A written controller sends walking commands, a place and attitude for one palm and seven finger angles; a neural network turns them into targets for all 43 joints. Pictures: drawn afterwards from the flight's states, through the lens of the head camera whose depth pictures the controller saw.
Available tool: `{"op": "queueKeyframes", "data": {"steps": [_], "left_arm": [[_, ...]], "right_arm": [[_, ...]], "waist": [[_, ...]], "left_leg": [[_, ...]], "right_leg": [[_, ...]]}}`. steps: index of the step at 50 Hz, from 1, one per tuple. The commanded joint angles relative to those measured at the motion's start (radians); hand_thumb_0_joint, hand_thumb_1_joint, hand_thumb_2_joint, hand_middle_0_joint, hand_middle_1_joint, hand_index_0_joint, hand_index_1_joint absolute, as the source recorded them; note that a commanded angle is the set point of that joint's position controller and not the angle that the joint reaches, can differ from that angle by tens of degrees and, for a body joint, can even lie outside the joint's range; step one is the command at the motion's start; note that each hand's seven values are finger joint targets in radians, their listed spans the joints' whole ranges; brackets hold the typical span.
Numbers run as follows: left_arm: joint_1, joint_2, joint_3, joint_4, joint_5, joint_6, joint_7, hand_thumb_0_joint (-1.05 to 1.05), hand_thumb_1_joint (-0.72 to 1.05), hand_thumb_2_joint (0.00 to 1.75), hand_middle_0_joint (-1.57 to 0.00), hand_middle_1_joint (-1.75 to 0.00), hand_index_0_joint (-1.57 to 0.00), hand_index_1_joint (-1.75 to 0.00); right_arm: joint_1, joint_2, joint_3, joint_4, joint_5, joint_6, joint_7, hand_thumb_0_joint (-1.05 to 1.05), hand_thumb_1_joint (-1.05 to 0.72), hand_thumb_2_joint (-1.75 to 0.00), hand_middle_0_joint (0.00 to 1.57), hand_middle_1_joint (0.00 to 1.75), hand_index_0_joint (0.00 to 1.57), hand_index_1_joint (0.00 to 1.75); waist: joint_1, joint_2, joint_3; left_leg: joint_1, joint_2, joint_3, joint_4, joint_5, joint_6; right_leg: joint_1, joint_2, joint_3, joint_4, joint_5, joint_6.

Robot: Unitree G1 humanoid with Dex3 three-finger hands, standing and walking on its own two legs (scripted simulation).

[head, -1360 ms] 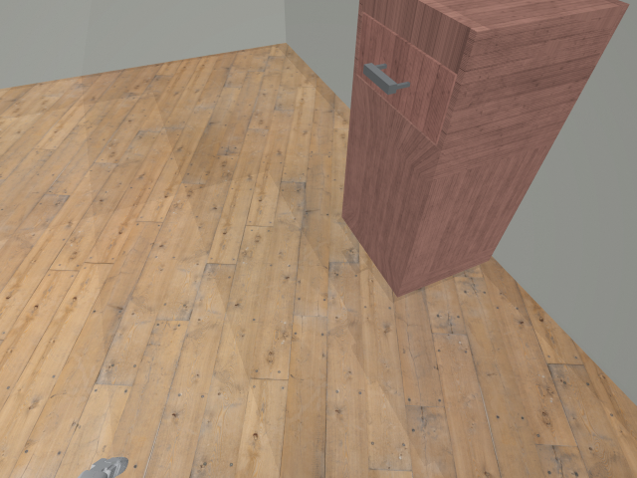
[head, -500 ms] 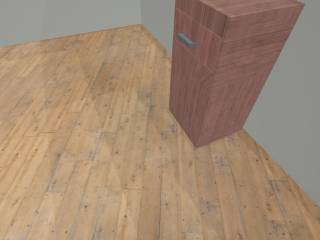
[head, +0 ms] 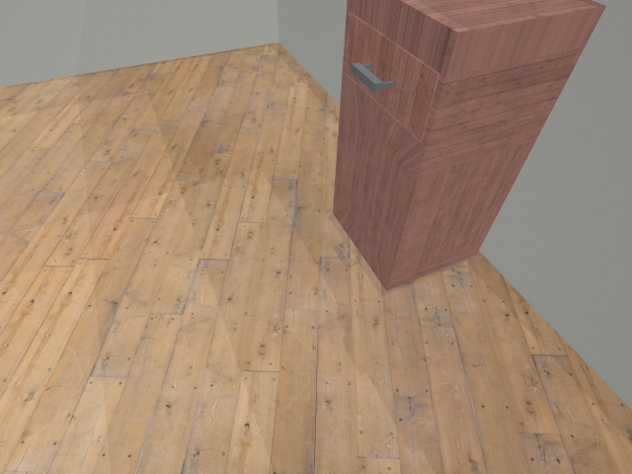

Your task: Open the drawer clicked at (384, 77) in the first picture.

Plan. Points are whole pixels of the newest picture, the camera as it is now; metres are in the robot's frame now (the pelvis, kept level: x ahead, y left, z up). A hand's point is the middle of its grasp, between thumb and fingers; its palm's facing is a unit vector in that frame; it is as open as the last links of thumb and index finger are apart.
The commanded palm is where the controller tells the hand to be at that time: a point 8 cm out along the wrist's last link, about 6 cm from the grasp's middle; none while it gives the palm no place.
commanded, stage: look at it before walking up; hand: left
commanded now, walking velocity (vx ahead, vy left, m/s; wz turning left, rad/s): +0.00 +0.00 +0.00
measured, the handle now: (373, 75) +1.10 -0.10 -0.01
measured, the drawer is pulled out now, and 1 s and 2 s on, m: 0.00 0.00 0.00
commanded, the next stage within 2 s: walk around to get in front in 0.08 s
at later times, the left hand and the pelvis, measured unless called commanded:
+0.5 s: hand out of the picture +0.05 +0.24 -0.18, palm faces +0.11 -0.96 -0.27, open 7.4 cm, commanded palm none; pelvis -0.01 +0.02 -0.02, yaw +8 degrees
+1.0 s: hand out of the picture +0.00 +0.25 -0.16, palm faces +0.41 -0.87 -0.26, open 7.4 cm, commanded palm none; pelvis -0.03 +0.01 -0.01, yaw +25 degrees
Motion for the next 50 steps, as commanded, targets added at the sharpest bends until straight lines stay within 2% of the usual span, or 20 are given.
{"op": "queueKeyframes", "data": {"steps": [1, 11, 14, 15, 18, 20, 22, 24, 25, 26, 27, 28, 29, 30, 32, 33, 36, 42, 47, 50], "left_arm": [[-0.039, 0.211, 0.038, -0.066, 0.002, -0.021, 0.01, 0.0, 0.9, 0.9, -0.2, -0.3, -0.2, -0.3], [-0.036, 0.208, 0.042, -0.068, 0.001, -0.017, 0.012, 0.0, 0.9, 0.9, -0.2, -0.3, -0.2, -0.3], [0.026, 0.113, 0.031, -0.072, -0.001, 0.012, 0.024, 0.0, 0.9, 0.9, -0.2, -0.3, -0.2, -0.3], [0.037, 0.114, 0.034, -0.08, 0.0, 0.019, 0.026, 0.0, 0.9, 0.9, -0.2, -0.3, -0.2, -0.3], [0.069, 0.153, 0.058, -0.12, 0.006, 0.027, 0.031, 0.0, 0.9, 0.9, -0.2, -0.3, -0.2, -0.3], [0.071, 0.167, 0.07, -0.156, 0.013, 0.026, 0.035, 0.0, 0.9, 0.9, -0.2, -0.3, -0.2, -0.3], [0.048, 0.159, 0.076, -0.184, 0.022, 0.024, 0.041, 0.0, 0.9, 0.9, -0.2, -0.3, -0.2, -0.3], [0.015, 0.151, 0.081, -0.206, 0.021, 0.022, 0.037, 0.0, 0.9, 0.9, -0.2, -0.3, -0.2, -0.3], [0.026, 0.145, 0.082, -0.211, 0.013, 0.025, 0.035, 0.0, 0.9, 0.9, -0.2, -0.3, -0.2, -0.3], [0.035, 0.123, 0.08, -0.22, 0.005, 0.033, 0.031, 0.0, 0.9, 0.9, -0.2, -0.3, -0.2, -0.3], [0.046, 0.05, 0.073, -0.249, 0.0, 0.043, 0.024, 0.0, 0.9, 0.9, -0.2, -0.3, -0.2, -0.3], [-0.001, 0.029, 0.067, -0.279, 0.006, 0.05, 0.026, 0.0, 0.9, 0.9, -0.2, -0.3, -0.2, -0.3], [-0.037, 0.035, 0.075, -0.273, 0.01, 0.058, 0.03, 0.0, 0.9, 0.9, -0.2, -0.3, -0.2, -0.3], [-0.035, 0.031, 0.082, -0.263, 0.009, 0.055, 0.024, 0.0, 0.9, 0.9, -0.2, -0.3, -0.2, -0.3], [0.025, 0.026, 0.088, -0.228, 0.011, 0.046, 0.015, 0.0, 0.9, 0.9, -0.2, -0.3, -0.2, -0.3], [0.038, 0.014, 0.088, -0.22, 0.01, 0.044, 0.015, 0.0, 0.9, 0.9, -0.2, -0.3, -0.2, -0.3], [0.036, -0.01, 0.088, -0.222, 0.005, 0.04, 0.017, 0.0, 0.9, 0.9, -0.2, -0.3, -0.2, -0.3], [-0.008, -0.021, 0.088, -0.251, 0.002, 0.038, 0.021, 0.0, 0.9, 0.9, -0.2, -0.3, -0.2, -0.3], [0.041, -0.017, 0.089, -0.259, -0.002, 0.04, 0.027, 0.0, 0.9, 0.9, -0.2, -0.3, -0.2, -0.3], [0.135, 0.001, 0.097, -0.25, -0.005, 0.036, 0.031, 0.0, 0.9, 0.9, -0.2, -0.3, -0.2, -0.3]], "right_arm": [[-0.049, -0.203, -0.039, -0.059, 0.001, -0.024, -0.017, 0.0, -0.9, -0.9, 0.2, 0.3, 0.2, 0.3], [-0.053, -0.197, -0.037, -0.067, 0.0, -0.02, -0.015, 0.0, -0.9, -0.9, 0.2, 0.3, 0.2, 0.3], [-0.004, -0.088, -0.02, -0.075, -0.003, 0.006, -0.01, 0.0, -0.9, -0.9, 0.2, 0.3, 0.2, 0.3], [0.003, -0.082, -0.023, -0.085, -0.004, 0.014, -0.01, 0.0, -0.9, -0.9, 0.2, 0.3, 0.2, 0.3], [0.019, -0.076, -0.039, -0.131, -0.004, 0.033, -0.007, 0.0, -0.9, -0.9, 0.2, 0.3, 0.2, 0.3], [0.026, -0.06, -0.053, -0.163, -0.006, 0.044, -0.008, 0.0, -0.9, -0.9, 0.2, 0.3, 0.2, 0.3], [0.04, -0.045, -0.063, -0.18, 0.0, 0.045, -0.002, 0.0, -0.9, -0.9, 0.2, 0.3, 0.2, 0.3], [0.103, -0.014, -0.064, -0.178, 0.005, 0.04, 0.006, 0.0, -0.9, -0.9, 0.2, 0.3, 0.2, 0.3], [0.132, -0.014, -0.065, -0.175, 0.0, 0.037, 0.007, 0.0, -0.9, -0.9, 0.2, 0.3, 0.2, 0.3], [0.17, -0.037, -0.071, -0.174, -0.006, 0.033, 0.008, 0.0, -0.9, -0.9, 0.2, 0.3, 0.2, 0.3], [0.195, -0.129, -0.091, -0.189, -0.015, 0.025, 0.008, 0.0, -0.9, -0.9, 0.2, 0.3, 0.2, 0.3], [0.223, -0.175, -0.105, -0.188, -0.016, 0.027, 0.004, 0.0, -0.9, -0.9, 0.2, 0.3, 0.2, 0.3], [0.224, -0.147, -0.104, -0.182, -0.013, 0.026, -0.007, 0.0, -0.9, -0.9, 0.2, 0.3, 0.2, 0.3], [0.178, -0.126, -0.097, -0.195, -0.014, 0.025, -0.014, 0.0, -0.9, -0.9, 0.2, 0.3, 0.2, 0.3], [0.125, -0.08, -0.086, -0.213, -0.013, 0.014, -0.02, 0.0, -0.9, -0.9, 0.2, 0.3, 0.2, 0.3], [0.133, -0.073, -0.088, -0.213, -0.012, 0.01, -0.022, 0.0, -0.9, -0.9, 0.2, 0.3, 0.2, 0.3], [0.168, -0.062, -0.096, -0.203, -0.01, 0.009, -0.024, 0.0, -0.9, -0.9, 0.2, 0.3, 0.2, 0.3], [0.192, -0.07, -0.114, -0.201, -0.015, 0.023, -0.021, 0.0, -0.9, -0.9, 0.2, 0.3, 0.2, 0.3], [0.139, -0.088, -0.126, -0.23, -0.02, 0.041, -0.013, 0.0, -0.9, -0.9, 0.2, 0.3, 0.2, 0.3], [0.094, -0.085, -0.132, -0.258, -0.018, 0.051, -0.005, 0.0, -0.9, -0.9, 0.2, 0.3, 0.2, 0.3]], "waist": [[0.003, -0.003, -0.071], [0.006, 0.008, -0.065], [0.013, 0.001, -0.062], [0.017, -0.007, -0.056], [0.026, -0.111, -0.066], [0.031, -0.207, -0.042], [0.014, -0.167, -0.028], [-0.02, -0.162, -0.059], [-0.028, -0.135, -0.073], [-0.048, -0.045, -0.086], [-0.054, 0.246, -0.064], [-0.071, 0.294, -0.04], [-0.069, 0.211, -0.028], [-0.045, 0.171, -0.002], [-0.008, 0.107, -0.044], [-0.012, 0.089, -0.075], [-0.026, 0.103, -0.114], [-0.05, 0.131, -0.106], [-0.027, 0.174, -0.086], [0.012, 0.17, -0.099]], "left_leg": [[0.025, 0.108, -0.091, -0.06, 0.131, 0.036], [0.003, 0.105, -0.101, -0.045, 0.18, 0.036], [-0.072, 0.093, -0.099, 0.016, 0.201, 0.024], [-0.106, 0.085, -0.103, 0.041, 0.198, 0.023], [-0.193, 0.028, -0.059, 0.215, 0.098, 0.01], [-0.254, -0.003, -0.013, 0.418, -0.237, -0.004], [-0.262, 0.023, -0.006, 0.504, -0.326, -0.01], [-0.194, 0.03, 0.031, 0.327, -0.219, -0.019], [-0.107, 0.017, 0.058, 0.224, -0.09, -0.017], [0.003, 0.045, 0.004, 0.113, 0.04, 0.003], [0.033, 0.257, -0.334, -0.034, 0.186, 0.098], [-0.06, 0.38, -0.484, -0.133, 0.151, 0.199], [-0.105, 0.337, -0.504, -0.153, 0.024, 0.187], [-0.13, 0.299, -0.468, -0.15, -0.061, 0.174], [-0.093, 0.231, -0.365, -0.114, 0.028, 0.156], [-0.059, 0.216, -0.344, -0.096, 0.098, 0.161], [0.031, 0.197, -0.329, -0.059, 0.222, 0.183], [0.04, 0.19, -0.422, -0.046, 0.231, 0.199], [-0.095, 0.15, -0.483, -0.057, 0.116, 0.179], [-0.209, 0.093, -0.476, -0.044, 0.009, 0.125]], "right_leg": [[0.002, -0.125, 0.097, -0.064, 0.149, -0.031], [0.021, -0.131, 0.075, -0.04, 0.182, -0.026], [0.021, -0.15, 0.045, 0.016, 0.176, -0.005], [0.022, -0.16, 0.05, 0.025, 0.176, -0.006], [0.017, -0.271, 0.113, -0.004, 0.169, -0.069], [-0.013, -0.38, 0.17, -0.042, 0.248, -0.166], [-0.027, -0.4, 0.122, -0.005, 0.394, -0.196], [-0.016, -0.357, 0.008, 0.101, 0.44, -0.14], [-0.067, -0.332, -0.036, 0.155, 0.373, -0.097], [-0.175, -0.284, -0.092, 0.264, 0.212, -0.037], [-0.363, -0.129, -0.162, 0.484, -0.194, 0.052], [-0.389, -0.078, -0.093, 0.667, -0.433, 0.056], [-0.415, -0.092, -0.002, 0.742, -0.358, 0.044], [-0.429, -0.105, 0.017, 0.771, -0.283, 0.045], [-0.417, -0.112, 0.011, 0.763, -0.178, 0.059], [-0.408, -0.105, 0.005, 0.751, -0.169, 0.066], [-0.406, -0.088, -0.006, 0.667, -0.185, 0.079], [-0.365, -0.052, -0.004, 0.519, -0.232, 0.083], [-0.205, -0.014, -0.004, 0.366, -0.229, 0.061], [-0.016, 0.006, -0.025, 0.146, -0.141, 0.043]]}}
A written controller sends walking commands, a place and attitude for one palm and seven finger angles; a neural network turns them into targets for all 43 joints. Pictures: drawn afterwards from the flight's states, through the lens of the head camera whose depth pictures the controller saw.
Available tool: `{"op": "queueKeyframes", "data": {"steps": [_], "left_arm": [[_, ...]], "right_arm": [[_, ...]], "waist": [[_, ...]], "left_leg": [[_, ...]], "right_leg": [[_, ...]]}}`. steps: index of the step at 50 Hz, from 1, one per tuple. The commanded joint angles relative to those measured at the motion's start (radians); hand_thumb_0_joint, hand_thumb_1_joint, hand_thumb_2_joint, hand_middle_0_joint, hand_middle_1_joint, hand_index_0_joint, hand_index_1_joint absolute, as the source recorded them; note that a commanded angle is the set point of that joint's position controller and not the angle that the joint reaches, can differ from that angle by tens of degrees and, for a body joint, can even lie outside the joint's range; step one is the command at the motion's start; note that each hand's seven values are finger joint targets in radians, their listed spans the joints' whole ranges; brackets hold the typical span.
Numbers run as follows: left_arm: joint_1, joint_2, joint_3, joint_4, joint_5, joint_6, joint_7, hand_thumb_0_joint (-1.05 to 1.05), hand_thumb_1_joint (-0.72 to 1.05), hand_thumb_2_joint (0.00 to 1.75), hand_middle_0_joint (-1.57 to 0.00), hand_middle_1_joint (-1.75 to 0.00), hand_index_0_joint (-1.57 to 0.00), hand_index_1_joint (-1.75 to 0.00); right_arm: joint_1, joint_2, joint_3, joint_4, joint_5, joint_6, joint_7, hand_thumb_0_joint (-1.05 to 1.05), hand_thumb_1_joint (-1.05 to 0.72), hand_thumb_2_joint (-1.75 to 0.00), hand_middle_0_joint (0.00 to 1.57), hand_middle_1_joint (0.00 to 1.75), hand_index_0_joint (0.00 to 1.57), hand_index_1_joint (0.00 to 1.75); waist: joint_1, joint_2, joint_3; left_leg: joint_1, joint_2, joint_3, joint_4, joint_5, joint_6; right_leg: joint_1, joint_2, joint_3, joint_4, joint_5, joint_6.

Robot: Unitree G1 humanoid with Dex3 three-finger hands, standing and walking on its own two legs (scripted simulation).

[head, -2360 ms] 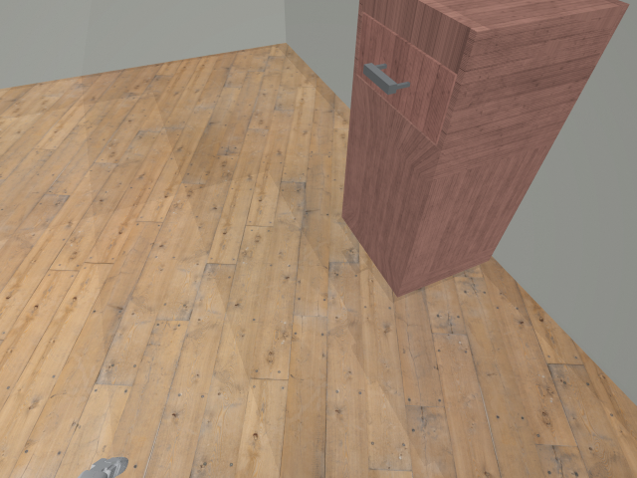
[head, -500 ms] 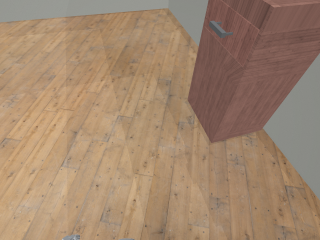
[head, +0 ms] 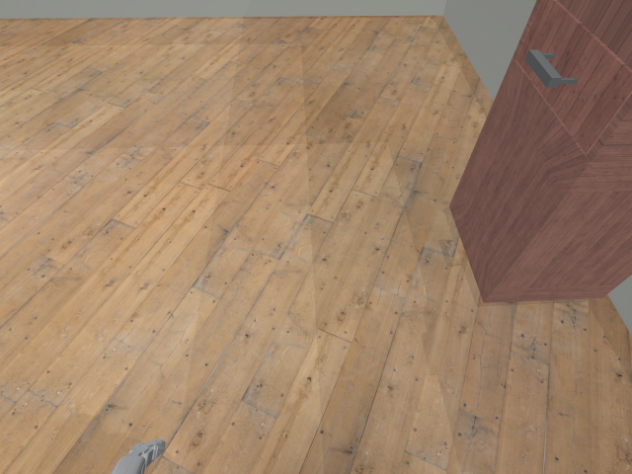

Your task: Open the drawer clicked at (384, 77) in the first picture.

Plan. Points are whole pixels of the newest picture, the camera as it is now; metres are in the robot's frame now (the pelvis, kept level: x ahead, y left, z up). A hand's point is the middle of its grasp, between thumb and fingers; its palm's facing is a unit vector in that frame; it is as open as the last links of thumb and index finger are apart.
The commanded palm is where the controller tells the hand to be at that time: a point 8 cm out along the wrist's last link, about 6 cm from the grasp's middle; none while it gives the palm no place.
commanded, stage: walk around to get in front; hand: left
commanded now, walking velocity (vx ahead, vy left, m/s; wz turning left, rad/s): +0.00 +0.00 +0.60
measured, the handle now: (551, 68) +0.98 -0.57 -0.01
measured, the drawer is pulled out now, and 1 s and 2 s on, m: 0.00 0.00 0.00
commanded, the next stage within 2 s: none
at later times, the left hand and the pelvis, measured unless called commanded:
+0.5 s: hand out of the picture -0.06 +0.22 -0.19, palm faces +0.35 -0.90 -0.25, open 7.4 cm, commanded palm none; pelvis -0.01 +0.00 -0.02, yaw +19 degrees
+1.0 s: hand out of the picture +0.13 +0.26 -0.15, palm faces +0.56 -0.79 -0.25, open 7.4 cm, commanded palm none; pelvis +0.15 +0.03 -0.01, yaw +37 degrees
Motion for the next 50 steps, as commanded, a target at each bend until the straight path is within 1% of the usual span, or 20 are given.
{"op": "queueKeyframes", "data": {"steps": [1, 3, 5, 8, 14, 18, 21, 22, 23, 24, 25, 30, 38, 41, 42, 43, 44, 45, 47, 50], "left_arm": [[0.187, 0.138, 0.037, -0.047, 0.004, -0.025, 0.011, 0.0, 0.9, 0.9, -0.2, -0.3, -0.2, -0.3], [0.125, 0.273, 0.046, -0.092, 0.024, -0.034, 0.019, 0.0, 0.9, 0.9, -0.2, -0.3, -0.2, -0.3], [0.005, 0.207, 0.034, -0.123, 0.016, -0.045, 0.018, 0.0, 0.9, 0.9, -0.2, -0.3, -0.2, -0.3], [-0.016, 0.146, 0.012, -0.12, 0.018, -0.058, 0.011, 0.0, 0.9, 0.9, -0.2, -0.3, -0.2, -0.3], [0.172, 0.199, 0.025, -0.061, 0.025, -0.053, 0.01, 0.0, 0.9, 0.9, -0.2, -0.3, -0.2, -0.3], [0.193, 0.236, 0.038, -0.047, 0.029, -0.043, 0.008, 0.0, 0.9, 0.9, -0.2, -0.3, -0.2, -0.3], [0.178, 0.242, 0.045, -0.033, 0.023, -0.043, -0.003, 0.0, 0.9, 0.9, -0.2, -0.3, -0.2, -0.3], [0.173, 0.232, 0.041, -0.031, 0.017, -0.042, -0.01, 0.0, 0.9, 0.9, -0.2, -0.3, -0.2, -0.3], [0.166, 0.17, 0.037, -0.064, 0.011, -0.039, -0.023, 0.0, 0.9, 0.9, -0.2, -0.3, -0.2, -0.3], [0.079, 0.126, 0.017, -0.125, 0.02, -0.042, -0.031, 0.0, 0.9, 0.9, -0.2, -0.3, -0.2, -0.3], [-0.022, 0.136, 0.019, -0.13, 0.024, -0.035, -0.025, 0.0, 0.9, 0.9, -0.2, -0.3, -0.2, -0.3], [0.056, 0.128, 0.028, -0.049, 0.022, -0.047, -0.058, 0.0, 0.9, 0.9, -0.2, -0.3, -0.2, -0.3], [-0.068, 0.105, 0.016, -0.105, 0.015, -0.064, -0.064, 0.0, 0.9, 0.9, -0.2, -0.3, -0.2, -0.3], [-0.021, 0.097, 0.016, -0.093, 0.013, -0.078, -0.063, 0.0, 0.9, 0.9, -0.2, -0.3, -0.2, -0.3], [0.076, 0.113, 0.022, -0.067, 0.014, -0.085, -0.06, 0.0, 0.9, 0.9, -0.2, -0.3, -0.2, -0.3], [0.228, 0.172, 0.039, -0.022, 0.018, -0.101, -0.053, 0.0, 0.9, 0.9, -0.2, -0.3, -0.2, -0.3], [0.378, 0.314, 0.074, 0.005, 0.034, -0.115, -0.034, 0.0, 0.9, 0.9, -0.2, -0.3, -0.2, -0.3], [0.402, 0.335, 0.068, 0.012, 0.018, -0.107, -0.024, 0.0, 0.9, 0.9, -0.2, -0.3, -0.2, -0.3], [0.239, 0.24, 0.046, -0.01, 0.021, -0.108, -0.02, 0.0, 0.9, 0.9, -0.2, -0.3, -0.2, -0.3], [0.16, 0.11, 0.006, -0.001, 0.028, -0.13, -0.017, 0.0, 0.9, 0.9, -0.2, -0.3, -0.2, -0.3]], "right_arm": [[-0.052, -0.181, -0.055, -0.102, 0.006, -0.009, -0.005, 0.0, -0.9, -0.9, 0.2, 0.3, 0.2, 0.3], [-0.018, -0.103, -0.049, -0.133, -0.001, -0.008, -0.003, 0.0, -0.9, -0.9, 0.2, 0.3, 0.2, 0.3], [-0.022, -0.137, -0.055, -0.113, -0.007, 0.005, 0.012, 0.0, -0.9, -0.9, 0.2, 0.3, 0.2, 0.3], [0.011, -0.118, -0.044, -0.082, -0.001, 0.008, 0.025, 0.0, -0.9, -0.9, 0.2, 0.3, 0.2, 0.3], [-0.142, -0.102, -0.018, -0.114, 0.006, 0.007, 0.022, 0.0, -0.9, -0.9, 0.2, 0.3, 0.2, 0.3], [-0.171, -0.1, -0.003, -0.122, 0.014, -0.005, 0.022, 0.0, -0.9, -0.9, 0.2, 0.3, 0.2, 0.3], [-0.093, -0.116, -0.001, -0.111, 0.008, -0.024, 0.02, 0.0, -0.9, -0.9, 0.2, 0.3, 0.2, 0.3], [-0.034, -0.155, -0.009, -0.095, 0.004, -0.034, 0.022, 0.0, -0.9, -0.9, 0.2, 0.3, 0.2, 0.3], [0.042, -0.278, -0.039, -0.082, -0.006, -0.045, 0.015, 0.0, -0.9, -0.9, 0.2, 0.3, 0.2, 0.3], [0.13, -0.348, -0.054, -0.058, -0.001, -0.046, 0.01, 0.0, -0.9, -0.9, 0.2, 0.3, 0.2, 0.3], [0.173, -0.313, -0.051, -0.023, 0.002, -0.052, -0.001, 0.0, -0.9, -0.9, 0.2, 0.3, 0.2, 0.3], [0.004, -0.202, -0.01, -0.074, 0.005, -0.087, -0.014, 0.0, -0.9, -0.9, 0.2, 0.3, 0.2, 0.3], [0.084, -0.203, -0.021, -0.027, 0.002, -0.098, -0.011, 0.0, -0.9, -0.9, 0.2, 0.3, 0.2, 0.3], [0.064, -0.2, -0.023, -0.019, -0.004, -0.094, -0.015, 0.0, -0.9, -0.9, 0.2, 0.3, 0.2, 0.3], [0.042, -0.196, -0.022, -0.021, -0.001, -0.093, -0.015, 0.0, -0.9, -0.9, 0.2, 0.3, 0.2, 0.3], [0.032, -0.174, -0.019, -0.029, 0.007, -0.099, -0.012, 0.0, -0.9, -0.9, 0.2, 0.3, 0.2, 0.3], [0.085, -0.078, 0.0, -0.056, 0.016, -0.11, -0.003, 0.0, -0.9, -0.9, 0.2, 0.3, 0.2, 0.3], [0.035, -0.114, -0.008, -0.089, 0.007, -0.11, 0.001, 0.0, -0.9, -0.9, 0.2, 0.3, 0.2, 0.3], [-0.038, -0.107, -0.018, -0.074, 0.002, -0.102, 0.02, 0.0, -0.9, -0.9, 0.2, 0.3, 0.2, 0.3], [-0.008, -0.048, -0.005, -0.021, -0.003, -0.068, 0.041, 0.0, -0.9, -0.9, 0.2, 0.3, 0.2, 0.3]], "waist": [[0.089, 0.096, -0.111], [0.077, -0.307, -0.039], [0.024, -0.224, 0.002], [-0.003, -0.18, 0.016], [0.09, -0.201, -0.023], [0.109, -0.264, -0.056], [0.067, -0.233, -0.123], [0.031, -0.141, -0.153], [-0.017, 0.154, -0.188], [-0.057, 0.291, -0.156], [-0.088, 0.245, -0.122], [0.03, 0.125, -0.024], [0.006, 0.126, 0.008], [0.035, 0.125, -0.007], [0.086, 0.078, -0.04], [0.158, -0.024, -0.107], [0.204, -0.39, -0.255], [0.205, -0.369, -0.237], [0.141, -0.224, -0.037], [0.063, -0.16, 0.017]], "left_leg": [[-0.108, 0.149, -0.255, -0.081, -0.154, 0.04], [-0.364, -0.031, 0.059, 0.461, -0.393, -0.079], [-0.255, 0.053, 0.057, 0.682, -0.3, -0.064], [-0.238, 0.084, 0.124, 0.761, -0.191, -0.089], [-0.215, 0.105, 0.199, 0.537, -0.29, -0.109], [-0.087, 0.102, 0.253, 0.315, -0.322, -0.085], [0.079, 0.089, 0.292, 0.075, -0.214, -0.055], [0.259, 0.107, 0.253, -0.057, -0.144, -0.031], [0.45, 0.342, -0.08, -0.133, -0.111, 0.071], [0.505, 0.506, -0.31, -0.164, 0.013, 0.177], [0.435, 0.488, -0.316, -0.193, -0.099, 0.186], [0.237, 0.3, -0.087, -0.222, -0.078, 0.124], [0.264, 0.289, -0.112, -0.205, 0.02, 0.153], [0.18, 0.266, -0.105, -0.116, 0.09, 0.126], [0.107, 0.243, -0.086, -0.021, 0.095, 0.102], [-0.044, 0.185, -0.039, 0.174, 0.036, 0.058], [-0.272, 0.04, 0.107, 0.536, -0.364, -0.013], [-0.356, 0.07, 0.094, 0.726, -0.48, -0.005], [-0.376, 0.165, 0.091, 0.876, -0.29, 0.006], [-0.285, 0.2, 0.144, 0.793, -0.124, -0.029]], "right_leg": [[0.296, -0.019, -0.007, -0.35, 0.129, -0.033], [0.24, -0.471, 0.437, -0.575, -0.072, -0.196], [0.039, -0.362, 0.281, -0.542, 0.038, -0.188], [0.078, -0.269, 0.052, -0.444, 0.314, -0.169], [0.261, -0.318, -0.015, -0.348, 0.64, -0.197], [0.273, -0.343, -0.051, -0.281, 0.754, -0.189], [0.253, -0.328, -0.125, -0.201, 0.572, -0.124], [0.124, -0.307, -0.162, -0.065, 0.412, -0.079], [-0.154, -0.184, -0.228, 0.181, 0.043, -0.008], [-0.384, -0.105, -0.175, 0.353, -0.263, 0.018], [-0.425, -0.124, -0.083, 0.417, -0.223, 0.013], [-0.305, -0.129, -0.059, 0.385, 0.084, 0.025], [-0.26, -0.1, -0.086, 0.058, 0.107, 0.047], [-0.047, -0.043, -0.13, -0.114, 0.137, 0.03], [0.122, -0.025, -0.133, -0.2, 0.187, 0.016], [0.389, -0.091, -0.059, -0.273, 0.195, -0.008], [0.643, -0.444, 0.351, -0.405, 0.007, -0.112], [0.573, -0.544, 0.539, -0.513, -0.1, -0.157], [0.289, -0.503, 0.43, -0.573, -0.326, -0.155], [0.147, -0.36, 0.027, -0.536, 0.096, -0.101]]}}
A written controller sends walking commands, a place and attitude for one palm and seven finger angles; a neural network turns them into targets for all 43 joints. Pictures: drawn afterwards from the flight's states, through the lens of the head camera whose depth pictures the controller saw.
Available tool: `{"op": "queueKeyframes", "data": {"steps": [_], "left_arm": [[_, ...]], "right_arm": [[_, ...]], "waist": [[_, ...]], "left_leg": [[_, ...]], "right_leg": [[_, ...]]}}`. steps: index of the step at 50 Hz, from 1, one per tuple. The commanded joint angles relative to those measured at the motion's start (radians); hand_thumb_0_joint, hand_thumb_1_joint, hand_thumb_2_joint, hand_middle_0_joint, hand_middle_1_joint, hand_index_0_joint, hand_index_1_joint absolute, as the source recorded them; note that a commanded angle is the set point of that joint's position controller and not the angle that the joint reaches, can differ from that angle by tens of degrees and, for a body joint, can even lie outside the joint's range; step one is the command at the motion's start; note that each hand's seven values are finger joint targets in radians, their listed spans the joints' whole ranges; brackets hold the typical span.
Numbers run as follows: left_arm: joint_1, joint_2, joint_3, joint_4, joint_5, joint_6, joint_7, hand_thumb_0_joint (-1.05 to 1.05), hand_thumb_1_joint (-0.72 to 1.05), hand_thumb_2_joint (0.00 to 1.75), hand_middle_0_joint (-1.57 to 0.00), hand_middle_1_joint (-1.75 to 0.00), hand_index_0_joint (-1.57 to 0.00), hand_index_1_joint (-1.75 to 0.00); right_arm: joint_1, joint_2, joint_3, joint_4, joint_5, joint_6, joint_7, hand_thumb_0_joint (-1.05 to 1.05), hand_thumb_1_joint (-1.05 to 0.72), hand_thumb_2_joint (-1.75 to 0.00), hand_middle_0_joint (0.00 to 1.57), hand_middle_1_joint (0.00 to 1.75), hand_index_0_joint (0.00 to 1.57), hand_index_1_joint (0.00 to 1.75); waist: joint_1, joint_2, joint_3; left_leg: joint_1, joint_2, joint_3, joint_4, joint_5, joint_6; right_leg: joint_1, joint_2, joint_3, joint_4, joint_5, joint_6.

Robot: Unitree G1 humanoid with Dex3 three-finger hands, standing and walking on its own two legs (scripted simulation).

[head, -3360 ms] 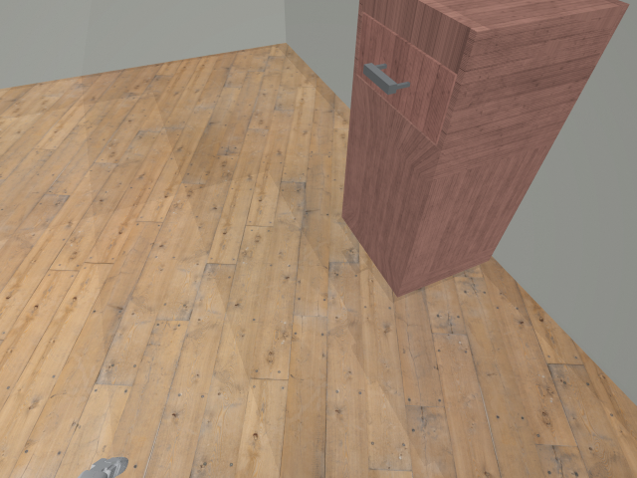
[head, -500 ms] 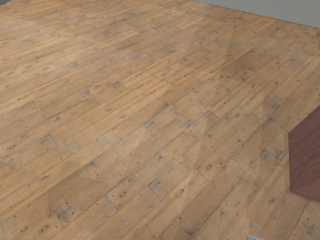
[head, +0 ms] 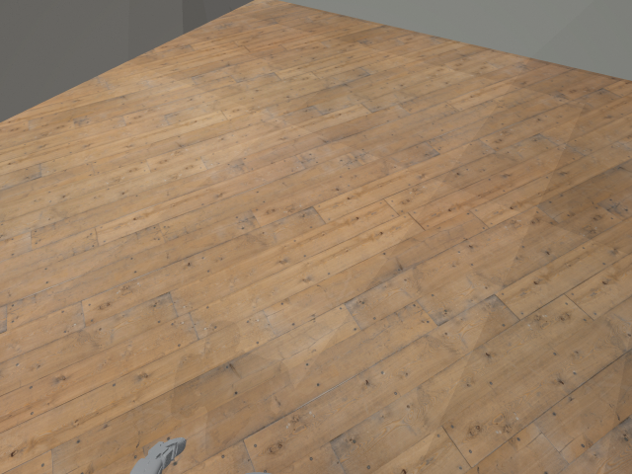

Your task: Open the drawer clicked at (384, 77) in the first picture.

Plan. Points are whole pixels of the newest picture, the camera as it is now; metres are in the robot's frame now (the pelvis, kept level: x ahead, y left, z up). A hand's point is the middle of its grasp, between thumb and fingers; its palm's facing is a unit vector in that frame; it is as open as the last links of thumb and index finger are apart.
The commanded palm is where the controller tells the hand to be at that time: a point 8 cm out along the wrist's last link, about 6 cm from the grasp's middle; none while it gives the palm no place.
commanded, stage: walk around to get in front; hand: left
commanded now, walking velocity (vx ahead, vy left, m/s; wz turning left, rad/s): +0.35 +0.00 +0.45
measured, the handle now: out of the picture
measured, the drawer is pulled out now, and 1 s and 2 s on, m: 0.00 0.00 0.00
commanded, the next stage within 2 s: walk to a spot facing it in 1.14 s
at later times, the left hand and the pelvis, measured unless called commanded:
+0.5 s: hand out of the picture +0.14 +0.25 -0.18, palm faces +0.26 -0.95 -0.18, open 7.4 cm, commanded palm none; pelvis +0.21 +0.07 +0.00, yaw +11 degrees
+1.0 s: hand (196, 289) +0.46 +0.26 -0.15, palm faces +0.32 -0.93 -0.21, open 7.2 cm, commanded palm none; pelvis +0.44 +0.06 +0.01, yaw +17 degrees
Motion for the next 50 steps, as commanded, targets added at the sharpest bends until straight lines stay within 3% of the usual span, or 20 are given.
{"op": "queueKeyframes", "data": {"steps": [1, 8, 11, 13, 15, 16, 17, 18, 21, 24, 30, 37, 39, 40, 41, 42, 43, 44, 46, 50], "left_arm": [[0.127, 0.135, 0.033, 0.019, 0.007, -0.014, 0.021, 0.0, 0.9, 0.9, -0.2, -0.3, -0.2, -0.3], [0.213, 0.137, 0.033, 0.092, 0.009, -0.023, 0.027, 0.0, 0.9, 0.9, -0.2, -0.3, -0.2, -0.3], [0.268, 0.155, 0.035, 0.122, 0.009, -0.018, 0.029, 0.0, 0.9, 0.9, -0.2, -0.3, -0.2, -0.3], [0.259, 0.18, 0.044, 0.131, 0.01, -0.014, 0.028, 0.0, 0.9, 0.9, -0.2, -0.3, -0.2, -0.3], [0.236, 0.203, 0.046, 0.133, 0.0, -0.007, 0.024, 0.0, 0.9, 0.9, -0.2, -0.3, -0.2, -0.3], [0.245, 0.169, 0.046, 0.116, -0.008, -0.004, 0.011, 0.0, 0.9, 0.9, -0.2, -0.3, -0.2, -0.3], [0.228, 0.106, 0.032, 0.064, -0.017, 0.0, -0.002, 0.0, 0.9, 0.9, -0.2, -0.3, -0.2, -0.3], [0.169, 0.121, 0.027, 0.044, -0.016, 0.006, 0.006, 0.0, 0.9, 0.9, -0.2, -0.3, -0.2, -0.3], [0.14, 0.087, 0.029, 0.101, -0.002, 0.013, -0.001, 0.0, 0.9, 0.9, -0.2, -0.3, -0.2, -0.3], [0.229, 0.045, 0.022, 0.145, 0.009, 0.042, -0.003, 0.0, 0.9, 0.9, -0.2, -0.3, -0.2, -0.3], [0.073, 0.041, 0.028, 0.084, 0.008, 0.054, -0.01, 0.0, 0.9, 0.9, -0.2, -0.3, -0.2, -0.3], [-0.095, 0.05, 0.031, 0.025, 0.003, 0.034, -0.017, 0.0, 0.9, 0.9, -0.2, -0.3, -0.2, -0.3], [-0.003, 0.062, 0.04, 0.054, 0.005, 0.023, -0.019, 0.0, 0.9, 0.9, -0.2, -0.3, -0.2, -0.3], [0.124, 0.096, 0.048, 0.096, 0.008, 0.012, -0.016, 0.0, 0.9, 0.9, -0.2, -0.3, -0.2, -0.3], [0.288, 0.177, 0.068, 0.144, 0.015, -0.002, -0.006, 0.0, 0.9, 0.9, -0.2, -0.3, -0.2, -0.3], [0.402, 0.287, 0.09, 0.169, 0.008, -0.002, 0.007, 0.0, 0.9, 0.9, -0.2, -0.3, -0.2, -0.3], [0.357, 0.283, 0.088, 0.16, -0.004, 0.002, 0.011, 0.0, 0.9, 0.9, -0.2, -0.3, -0.2, -0.3], [0.252, 0.243, 0.079, 0.133, -0.002, 0.006, 0.013, 0.0, 0.9, 0.9, -0.2, -0.3, -0.2, -0.3], [0.141, 0.128, 0.045, 0.116, 0.001, -0.001, 0.019, 0.0, 0.9, 0.9, -0.2, -0.3, -0.2, -0.3], [0.148, 0.063, 0.034, 0.137, 0.008, -0.017, 0.025, 0.0, 0.9, 0.9, -0.2, -0.3, -0.2, -0.3]], "right_arm": [[-0.084, -0.014, -0.008, -0.103, -0.001, -0.019, 0.017, 0.0, -0.9, -0.9, 0.2, 0.3, 0.2, 0.3], [-0.236, 0.028, 0.01, -0.149, 0.0, -0.019, 0.038, 0.0, -0.9, -0.9, 0.2, 0.3, 0.2, 0.3], [-0.305, 0.028, 0.02, -0.169, -0.001, -0.03, 0.041, 0.0, -0.9, -0.9, 0.2, 0.3, 0.2, 0.3], [-0.248, 0.011, 0.014, -0.162, -0.001, -0.041, 0.033, 0.0, -0.9, -0.9, 0.2, 0.3, 0.2, 0.3], [-0.04, -0.042, -0.003, -0.105, -0.01, -0.052, 0.015, 0.0, -0.9, -0.9, 0.2, 0.3, 0.2, 0.3], [0.113, -0.155, -0.031, -0.069, -0.016, -0.056, -0.002, 0.0, -0.9, -0.9, 0.2, 0.3, 0.2, 0.3], [0.189, -0.267, -0.055, -0.053, -0.01, -0.06, -0.017, 0.0, -0.9, -0.9, 0.2, 0.3, 0.2, 0.3], [0.164, -0.268, -0.051, -0.046, 0.01, -0.056, -0.031, 0.0, -0.9, -0.9, 0.2, 0.3, 0.2, 0.3], [-0.023, -0.118, -0.01, -0.08, 0.009, -0.08, -0.046, 0.0, -0.9, -0.9, 0.2, 0.3, 0.2, 0.3], [-0.076, -0.062, 0.007, -0.065, 0.01, -0.094, -0.043, 0.0, -0.9, -0.9, 0.2, 0.3, 0.2, 0.3], [-0.008, -0.054, -0.005, -0.025, 0.011, -0.097, -0.044, 0.0, -0.9, -0.9, 0.2, 0.3, 0.2, 0.3], [0.078, -0.064, -0.01, 0.027, -0.002, -0.092, -0.049, 0.0, -0.9, -0.9, 0.2, 0.3, 0.2, 0.3], [0.07, -0.068, -0.008, 0.037, -0.003, -0.087, -0.052, 0.0, -0.9, -0.9, 0.2, 0.3, 0.2, 0.3], [0.071, -0.06, -0.004, 0.04, 0.003, -0.088, -0.05, 0.0, -0.9, -0.9, 0.2, 0.3, 0.2, 0.3], [0.073, -0.024, 0.002, 0.028, 0.015, -0.096, -0.042, 0.0, -0.9, -0.9, 0.2, 0.3, 0.2, 0.3], [0.085, 0.025, 0.014, -0.013, 0.019, -0.099, -0.036, 0.0, -0.9, -0.9, 0.2, 0.3, 0.2, 0.3], [0.042, -0.017, 0.002, -0.016, 0.016, -0.089, -0.036, 0.0, -0.9, -0.9, 0.2, 0.3, 0.2, 0.3], [-0.012, 0.003, -0.005, -0.026, 0.011, -0.085, -0.03, 0.0, -0.9, -0.9, 0.2, 0.3, 0.2, 0.3], [-0.03, 0.03, -0.002, -0.015, 0.002, -0.066, -0.021, 0.0, -0.9, -0.9, 0.2, 0.3, 0.2, 0.3], [0.027, 0.076, 0.001, 0.006, -0.004, -0.033, -0.011, 0.0, -0.9, -0.9, 0.2, 0.3, 0.2, 0.3]], "waist": [[0.031, -0.201, 0.031], [0.05, -0.17, 0.057], [0.078, -0.159, 0.058], [0.05, -0.156, 0.024], [-0.058, -0.122, -0.097], [-0.126, 0.063, -0.225], [-0.125, 0.295, -0.249], [-0.122, 0.154, -0.255], [-0.029, 0.05, -0.064], [0.042, 0.057, -0.056], [0.031, 0.021, 0.057], [-0.005, 0.043, 0.077], [0.043, 0.026, 0.031], [0.101, -0.031, -0.037], [0.167, -0.17, -0.147], [0.171, -0.367, -0.208], [0.167, -0.255, -0.192], [0.141, -0.204, -0.086], [0.071, -0.133, 0.026], [0.016, -0.168, 0.031]], "left_leg": [[-0.236, 0.091, 0.015, 0.046, 0.153, -0.02], [-0.257, 0.104, 0.109, -0.295, 0.237, -0.027], [-0.187, 0.082, 0.149, -0.446, 0.211, 0.003], [-0.07, 0.052, 0.173, -0.506, 0.133, 0.033], [0.258, -0.022, 0.212, -0.626, 0.171, 0.064], [0.522, 0.105, 0.005, -0.689, 0.154, 0.113], [0.667, 0.368, -0.426, -0.815, 0.258, 0.204], [0.634, 0.425, -0.471, -0.887, 0.212, 0.235], [0.32, 0.322, -0.243, -0.911, 0.298, 0.18], [0.172, 0.236, -0.084, -0.964, 0.276, 0.149], [0.192, 0.23, -0.075, -1.048, 0.194, 0.175], [0.304, 0.248, -0.075, -0.955, 0.339, 0.163], [0.282, 0.206, -0.036, -0.818, 0.43, 0.13], [0.223, 0.152, 0.002, -0.638, 0.498, 0.098], [0.038, 0.078, 0.076, -0.359, 0.37, 0.056], [-0.222, -0.046, 0.109, -0.056, -0.137, 0.019], [-0.243, 0.015, 0.003, 0.076, -0.146, 0.035], [-0.292, 0.058, -0.004, 0.135, -0.061, 0.034], [-0.243, 0.114, -0.004, 0.085, 0.082, 0.016], [-0.192, 0.125, 0.047, -0.074, 0.161, -0.02]], "right_leg": [[0.103, -0.255, 0.157, -0.405, 0.025, -0.036], [0.209, -0.234, -0.033, -0.405, 0.243, -0.05], [0.269, -0.261, -0.038, -0.364, 0.36, -0.059], [0.286, -0.286, -0.054, -0.26, 0.508, -0.065], [0.201, -0.232, -0.133, 0.062, 0.633, -0.028], [0.009, -0.148, -0.135, 0.361, 0.381, 0.014], [-0.311, 0.003, -0.067, 0.666, -0.271, 0.058], [-0.377, -0.011, 0.074, 0.755, -0.28, 0.038], [-0.342, -0.099, 0.14, 0.708, -0.089, 0.041], [-0.205, -0.093, 0.119, 0.553, -0.028, 0.054], [-0.278, -0.091, 0.109, 0.314, 0.104, 0.072], [-0.19, -0.024, 0.065, 0.036, 0.07, 0.042], [-0.007, 0.028, 0.022, -0.069, 0.094, 0.025], [0.191, 0.037, 0.035, -0.123, 0.119, 0.006], [0.446, -0.146, 0.237, -0.168, 0.058, -0.058], [0.602, -0.409, 0.624, -0.298, 0.113, -0.155], [0.48, -0.432, 0.653, -0.363, -0.108, -0.181], [0.347, -0.407, 0.61, -0.412, -0.287, -0.168], [0.13, -0.324, 0.382, -0.433, -0.179, -0.11], [0.067, -0.241, 0.131, -0.437, 0.055, -0.082]]}}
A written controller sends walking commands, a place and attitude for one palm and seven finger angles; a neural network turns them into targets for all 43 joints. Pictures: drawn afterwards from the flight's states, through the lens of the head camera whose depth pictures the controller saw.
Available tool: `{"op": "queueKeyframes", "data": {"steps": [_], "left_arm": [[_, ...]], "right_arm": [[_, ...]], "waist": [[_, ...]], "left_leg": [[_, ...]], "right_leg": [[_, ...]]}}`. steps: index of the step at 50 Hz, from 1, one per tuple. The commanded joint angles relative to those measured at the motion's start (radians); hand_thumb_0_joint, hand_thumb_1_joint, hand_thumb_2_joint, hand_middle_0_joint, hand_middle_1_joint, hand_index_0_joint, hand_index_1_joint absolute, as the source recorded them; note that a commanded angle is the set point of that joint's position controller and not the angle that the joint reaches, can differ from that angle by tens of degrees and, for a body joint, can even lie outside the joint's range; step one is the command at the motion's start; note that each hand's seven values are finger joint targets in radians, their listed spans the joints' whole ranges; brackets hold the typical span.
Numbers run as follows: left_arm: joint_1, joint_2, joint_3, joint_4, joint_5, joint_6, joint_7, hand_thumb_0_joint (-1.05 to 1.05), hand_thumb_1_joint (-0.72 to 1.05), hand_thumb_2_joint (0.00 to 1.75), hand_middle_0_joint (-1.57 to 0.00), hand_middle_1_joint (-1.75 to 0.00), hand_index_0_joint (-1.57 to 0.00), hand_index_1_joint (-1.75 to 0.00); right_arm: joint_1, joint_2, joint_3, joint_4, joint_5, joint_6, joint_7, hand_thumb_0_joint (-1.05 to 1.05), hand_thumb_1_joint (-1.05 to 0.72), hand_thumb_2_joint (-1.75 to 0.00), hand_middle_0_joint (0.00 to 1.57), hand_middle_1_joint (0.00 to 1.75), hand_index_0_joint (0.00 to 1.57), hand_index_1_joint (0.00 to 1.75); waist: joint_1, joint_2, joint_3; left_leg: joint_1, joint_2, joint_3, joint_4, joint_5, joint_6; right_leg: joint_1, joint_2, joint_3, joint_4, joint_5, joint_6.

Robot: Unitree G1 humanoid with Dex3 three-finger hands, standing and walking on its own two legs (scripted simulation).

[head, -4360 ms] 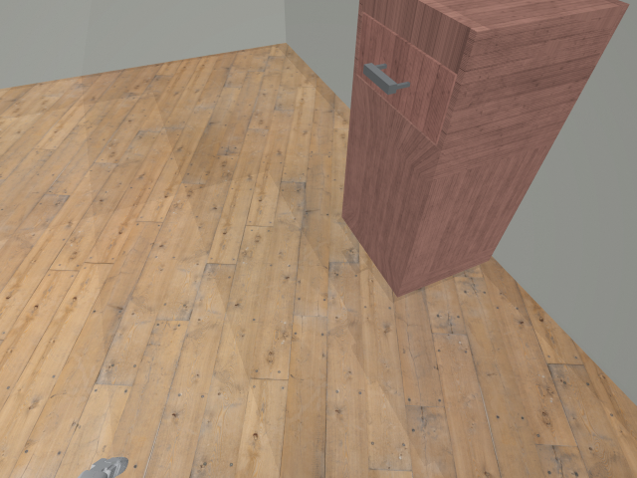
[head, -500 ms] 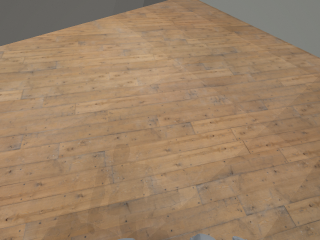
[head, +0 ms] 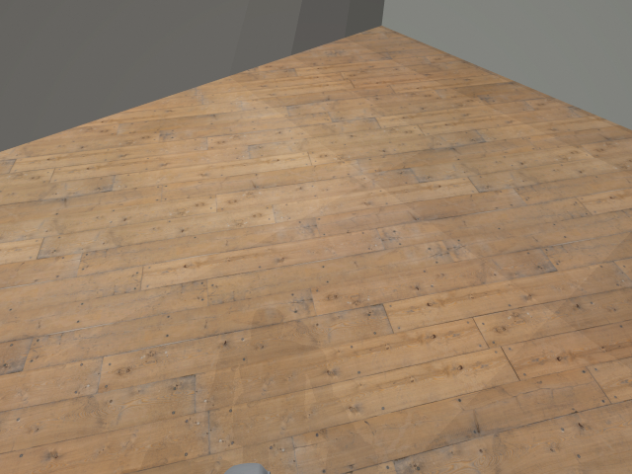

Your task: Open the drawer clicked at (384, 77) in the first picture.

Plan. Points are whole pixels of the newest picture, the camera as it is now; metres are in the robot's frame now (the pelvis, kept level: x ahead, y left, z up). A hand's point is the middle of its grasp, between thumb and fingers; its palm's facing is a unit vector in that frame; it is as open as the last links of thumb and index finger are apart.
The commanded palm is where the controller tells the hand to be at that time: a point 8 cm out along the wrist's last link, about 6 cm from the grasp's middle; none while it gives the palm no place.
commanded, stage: walk around to get in front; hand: left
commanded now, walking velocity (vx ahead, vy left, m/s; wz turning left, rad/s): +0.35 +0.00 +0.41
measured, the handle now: out of the picture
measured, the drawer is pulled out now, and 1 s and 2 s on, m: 0.00 0.00 0.00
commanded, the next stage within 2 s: walk to a spot facing it in 0.14 s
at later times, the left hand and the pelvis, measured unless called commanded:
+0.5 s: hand (155, 472) +0.17 +0.25 -0.18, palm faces +0.12 -0.98 -0.15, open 7.4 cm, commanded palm none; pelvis +0.18 +0.08 +0.00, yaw +0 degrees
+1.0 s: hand (209, 328) +0.39 +0.21 -0.15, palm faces -0.24 -0.93 -0.27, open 7.4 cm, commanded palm none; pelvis +0.24 +0.03 +0.00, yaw -16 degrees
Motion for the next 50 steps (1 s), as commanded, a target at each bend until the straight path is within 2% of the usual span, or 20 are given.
{"op": "queueKeyframes", "data": {"steps": [1, 9, 11, 12, 13, 14, 16, 18, 21, 26, 32, 36, 37, 38, 39, 40, 41, 42, 45, 50], "left_arm": [[0.115, 0.106, 0.008, 0.009, 0.012, -0.013, 0.0, 0.0, 0.9, 0.9, -0.2, -0.3, -0.2, -0.3], [0.204, 0.174, 0.015, 0.053, 0.012, -0.007, 0.001, 0.0, 0.9, 0.9, -0.2, -0.3, -0.2, -0.3], [0.196, 0.188, 0.018, 0.053, 0.008, 0.0, 0.0, 0.0, 0.9, 0.9, -0.2, -0.3, -0.2, -0.3], [0.194, 0.176, 0.015, 0.051, 0.004, 0.004, 0.001, 0.0, 0.9, 0.9, -0.2, -0.3, -0.2, -0.3], [0.246, 0.117, 0.006, 0.036, -0.006, 0.012, -0.004, 0.0, 0.9, 0.9, -0.2, -0.3, -0.2, -0.3], [0.227, 0.085, -0.013, 0.004, -0.012, 0.012, -0.005, 0.0, 0.9, 0.9, -0.2, -0.3, -0.2, -0.3], [0.173, 0.076, -0.014, 0.018, -0.013, 0.026, 0.008, 0.0, 0.9, 0.9, -0.2, -0.3, -0.2, -0.3], [0.161, 0.062, -0.014, 0.051, -0.002, 0.044, -0.003, 0.0, 0.9, 0.9, -0.2, -0.3, -0.2, -0.3], [0.23, 0.035, -0.008, 0.07, -0.003, 0.085, -0.004, 0.0, 0.9, 0.9, -0.2, -0.3, -0.2, -0.3], [0.129, 0.041, 0.025, -0.017, 0.005, 0.122, -0.016, 0.0, 0.9, 0.9, -0.2, -0.3, -0.2, -0.3], [0.009, 0.061, 0.035, -0.109, 0.007, 0.121, -0.026, 0.0, 0.9, 0.9, -0.2, -0.3, -0.2, -0.3], [0.019, 0.085, 0.038, -0.14, 0.008, 0.106, -0.029, 0.0, 0.9, 0.9, -0.2, -0.3, -0.2, -0.3], [0.063, 0.109, 0.042, -0.131, 0.01, 0.098, -0.028, 0.0, 0.9, 0.9, -0.2, -0.3, -0.2, -0.3], [0.135, 0.193, 0.056, -0.121, 0.015, 0.081, -0.022, 0.0, 0.9, 0.9, -0.2, -0.3, -0.2, -0.3], [0.191, 0.302, 0.075, -0.106, 0.011, 0.07, -0.01, 0.0, 0.9, 0.9, -0.2, -0.3, -0.2, -0.3], [0.212, 0.316, 0.077, -0.107, -0.005, 0.076, 0.004, 0.0, 0.9, 0.9, -0.2, -0.3, -0.2, -0.3], [0.146, 0.306, 0.08, -0.122, -0.004, 0.079, 0.009, 0.0, 0.9, 0.9, -0.2, -0.3, -0.2, -0.3], [0.083, 0.259, 0.069, -0.142, -0.007, 0.085, 0.012, 0.0, 0.9, 0.9, -0.2, -0.3, -0.2, -0.3], [-0.022, 0.238, 0.051, -0.172, -0.003, 0.084, 0.008, 0.0, 0.9, 0.9, -0.2, -0.3, -0.2, -0.3], [-0.014, 0.263, 0.056, -0.164, 0.001, 0.089, -0.004, 0.0, 0.9, 0.9, -0.2, -0.3, -0.2, -0.3]], "right_arm": [[-0.027, -0.003, -0.003, -0.087, -0.005, -0.009, 0.011, 0.0, -0.9, -0.9, 0.2, 0.3, 0.2, 0.3], [-0.223, -0.017, 0.005, -0.174, 0.001, -0.028, 0.042, 0.0, -0.9, -0.9, 0.2, 0.3, 0.2, 0.3], [-0.151, -0.047, -0.001, -0.158, -0.003, -0.034, 0.032, 0.0, -0.9, -0.9, 0.2, 0.3, 0.2, 0.3], [-0.023, -0.095, -0.012, -0.122, -0.008, -0.039, 0.024, 0.0, -0.9, -0.9, 0.2, 0.3, 0.2, 0.3], [0.109, -0.21, -0.036, -0.093, -0.019, -0.046, 0.005, 0.0, -0.9, -0.9, 0.2, 0.3, 0.2, 0.3], [0.189, -0.287, -0.043, -0.071, -0.001, -0.043, -0.015, 0.0, -0.9, -0.9, 0.2, 0.3, 0.2, 0.3], [0.039, -0.249, -0.024, -0.098, 0.009, -0.048, -0.034, 0.0, -0.9, -0.9, 0.2, 0.3, 0.2, 0.3], [-0.087, -0.145, 0.007, -0.115, 0.004, -0.057, -0.037, 0.0, -0.9, -0.9, 0.2, 0.3, 0.2, 0.3], [-0.152, -0.119, 0.02, -0.12, 0.008, -0.06, -0.041, 0.0, -0.9, -0.9, 0.2, 0.3, 0.2, 0.3], [-0.177, -0.122, -0.005, -0.15, 0.001, -0.035, -0.045, 0.0, -0.9, -0.9, 0.2, 0.3, 0.2, 0.3], [-0.156, -0.158, -0.029, -0.161, -0.004, -0.015, -0.041, 0.0, -0.9, -0.9, 0.2, 0.3, 0.2, 0.3], [-0.164, -0.19, -0.04, -0.174, -0.007, 0.001, -0.035, 0.0, -0.9, -0.9, 0.2, 0.3, 0.2, 0.3], [-0.165, -0.187, -0.042, -0.181, -0.003, 0.003, -0.031, 0.0, -0.9, -0.9, 0.2, 0.3, 0.2, 0.3], [-0.154, -0.157, -0.035, -0.201, 0.003, 0.004, -0.026, 0.0, -0.9, -0.9, 0.2, 0.3, 0.2, 0.3], [-0.185, -0.086, -0.015, -0.252, 0.005, 0.006, -0.022, 0.0, -0.9, -0.9, 0.2, 0.3, 0.2, 0.3], [-0.221, -0.104, -0.007, -0.275, 0.012, 0.02, -0.038, 0.0, -0.9, -0.9, 0.2, 0.3, 0.2, 0.3], [-0.242, -0.107, -0.007, -0.28, 0.014, 0.018, -0.042, 0.0, -0.9, -0.9, 0.2, 0.3, 0.2, 0.3], [-0.256, -0.128, -0.01, -0.269, 0.012, 0.02, -0.042, 0.0, -0.9, -0.9, 0.2, 0.3, 0.2, 0.3], [-0.196, -0.122, -0.007, -0.236, 0.005, 0.036, -0.036, 0.0, -0.9, -0.9, 0.2, 0.3, 0.2, 0.3], [-0.208, -0.13, -0.006, -0.255, 0.006, 0.039, -0.035, 0.0, -0.9, -0.9, 0.2, 0.3, 0.2, 0.3]], "waist": [[0.023, -0.157, 0.046], [0.07, -0.163, 0.067], [0.018, -0.141, 0.037], [-0.039, -0.061, -0.035], [-0.077, 0.191, -0.169], [-0.09, 0.317, -0.229], [-0.048, 0.177, -0.182], [0.007, 0.061, -0.028], [0.058, 0.119, -0.039], [0.052, 0.07, 0.016], [0.018, 0.122, -0.002], [0.04, 0.11, -0.036], [0.067, 0.056, -0.054], [0.105, -0.136, -0.112], [0.127, -0.367, -0.125], [0.142, -0.307, -0.181], [0.122, -0.306, -0.168], [0.104, -0.209, -0.142], [0.045, -0.14, -0.128], [0.058, -0.157, -0.104]], "left_leg": [[-0.131, 0.065, -0.001, -0.125, 0.082, -0.025], [-0.02, 0.023, 0.097, -0.504, 0.078, 0.006], [0.134, -0.024, 0.138, -0.574, 0.071, 0.023], [0.339, -0.036, 0.115, -0.662, 0.12, 0.035], [0.596, 0.176, -0.163, -0.732, 0.241, 0.097], [0.694, 0.37, -0.411, -0.831, 0.491, 0.186], [0.53, 0.4, -0.302, -0.851, 0.455, 0.186], [0.316, 0.323, -0.107, -0.88, 0.514, 0.134], [0.217, 0.271, 0.058, -0.902, 0.524, 0.111], [0.201, 0.298, 0.099, -0.94, 0.304, 0.134], [0.322, 0.325, 0.143, -0.846, 0.385, 0.125], [0.341, 0.317, 0.189, -0.695, 0.401, 0.07], [0.295, 0.286, 0.225, -0.581, 0.395, 0.034], [0.154, 0.209, 0.268, -0.336, 0.247, -0.028], [-0.126, 0.046, 0.221, -0.085, -0.314, -0.086], [-0.139, 0.041, 0.039, -0.004, -0.369, -0.083], [-0.188, 0.042, 0.0, 0.051, -0.318, -0.084], [-0.182, 0.065, -0.027, 0.049, -0.227, -0.087], [-0.078, 0.053, -0.006, -0.047, -0.118, -0.109], [-0.048, 0.011, 0.003, -0.2, -0.106, -0.114]], "right_leg": [[0.007, -0.268, 0.127, -0.335, 0.026, -0.072], [0.121, -0.288, 0.044, -0.244, 0.181, -0.064], [0.105, -0.273, -0.008, -0.094, 0.327, -0.046], [0.041, -0.229, -0.051, 0.127, 0.382, -0.013], [-0.162, -0.096, -0.078, 0.426, 0.1, 0.046], [-0.333, 0.004, 0.008, 0.673, -0.379, 0.061], [-0.37, -0.05, 0.145, 0.817, -0.307, 0.034], [-0.319, -0.095, 0.17, 0.754, -0.193, 0.047], [-0.203, -0.07, 0.155, 0.653, -0.136, 0.056], [-0.27, -0.066, 0.141, 0.545, -0.073, 0.075], [-0.243, -0.035, 0.095, 0.337, -0.092, 0.07], [-0.124, 0.008, 0.061, 0.159, -0.051, 0.046], [-0.028, 0.021, 0.052, 0.059, 0.057, 0.034], [0.137, -0.107, 0.243, -0.051, 0.317, -0.022], [0.256, -0.343, 0.572, -0.092, 0.766, -0.155], [0.246, -0.359, 0.577, -0.108, 0.792, -0.217], [0.254, -0.321, 0.577, -0.106, 0.693, -0.228], [0.215, -0.274, 0.514, -0.101, 0.601, -0.207], [0.09, -0.196, 0.394, -0.116, 0.502, -0.159], [0.073, -0.156, 0.444, -0.135, 0.385, -0.163]]}}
